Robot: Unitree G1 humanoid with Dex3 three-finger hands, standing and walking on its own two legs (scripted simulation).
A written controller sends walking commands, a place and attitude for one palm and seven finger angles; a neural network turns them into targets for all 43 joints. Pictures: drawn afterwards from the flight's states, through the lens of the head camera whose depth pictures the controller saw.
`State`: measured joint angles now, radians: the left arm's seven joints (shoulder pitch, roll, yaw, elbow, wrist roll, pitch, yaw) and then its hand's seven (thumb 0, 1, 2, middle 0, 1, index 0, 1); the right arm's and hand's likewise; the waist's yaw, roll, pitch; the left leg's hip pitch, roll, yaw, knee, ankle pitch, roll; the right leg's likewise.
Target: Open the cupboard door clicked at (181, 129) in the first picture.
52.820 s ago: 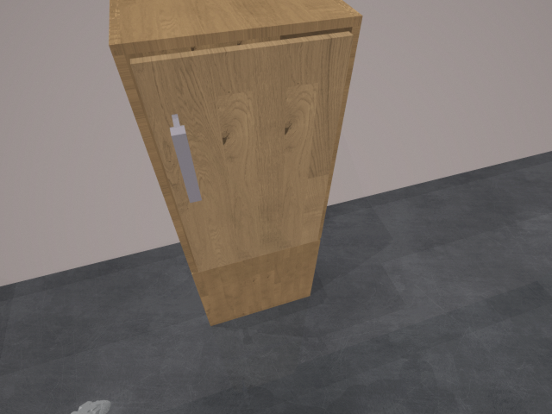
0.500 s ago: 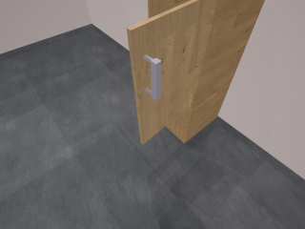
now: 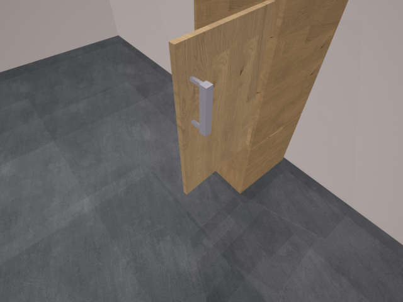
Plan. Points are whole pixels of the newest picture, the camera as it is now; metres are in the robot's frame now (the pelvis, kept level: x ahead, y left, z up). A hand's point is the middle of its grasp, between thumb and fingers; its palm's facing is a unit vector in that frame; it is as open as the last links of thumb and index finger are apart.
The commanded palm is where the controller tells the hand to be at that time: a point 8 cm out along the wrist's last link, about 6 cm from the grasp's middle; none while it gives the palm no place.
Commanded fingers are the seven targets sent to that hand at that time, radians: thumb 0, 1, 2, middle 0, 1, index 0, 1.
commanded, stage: look to check the result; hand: left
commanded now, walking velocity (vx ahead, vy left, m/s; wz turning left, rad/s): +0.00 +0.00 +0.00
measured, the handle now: (200, 107) +0.55 +0.04 +0.07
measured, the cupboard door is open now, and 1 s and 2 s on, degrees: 95 95 95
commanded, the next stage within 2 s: stand and wait in 0.60 s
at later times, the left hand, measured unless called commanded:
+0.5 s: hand out of the picture +0.03 +0.18 -0.17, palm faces +0.04 -0.98 -0.21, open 7.3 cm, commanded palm none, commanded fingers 0.00 0.90 0.90 -0.20 -0.30 -0.20 -0.30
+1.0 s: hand out of the picture +0.06 +0.20 -0.16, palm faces +0.02 -0.97 -0.26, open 7.3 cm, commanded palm none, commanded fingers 0.00 0.90 0.90 -0.20 -0.30 -0.20 -0.30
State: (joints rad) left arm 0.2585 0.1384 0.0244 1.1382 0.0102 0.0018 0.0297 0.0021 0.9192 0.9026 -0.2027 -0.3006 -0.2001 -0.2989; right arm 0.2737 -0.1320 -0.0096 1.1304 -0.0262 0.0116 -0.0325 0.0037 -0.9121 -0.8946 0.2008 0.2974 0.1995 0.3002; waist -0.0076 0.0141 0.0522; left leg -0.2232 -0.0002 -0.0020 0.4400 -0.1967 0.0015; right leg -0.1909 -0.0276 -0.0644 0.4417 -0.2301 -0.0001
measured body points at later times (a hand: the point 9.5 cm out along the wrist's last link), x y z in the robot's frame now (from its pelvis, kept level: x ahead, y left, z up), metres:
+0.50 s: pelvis +0.01 +0.00 +0.00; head +0.04 -0.01 +0.45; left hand +0.03 +0.23 -0.15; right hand +0.03 -0.23 -0.16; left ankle +0.03 +0.12 -0.74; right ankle +0.01 -0.12 -0.74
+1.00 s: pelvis +0.02 -0.01 +0.01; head +0.04 -0.01 +0.45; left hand +0.06 +0.25 -0.14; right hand +0.06 -0.26 -0.15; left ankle +0.03 +0.12 -0.74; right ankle +0.01 -0.12 -0.74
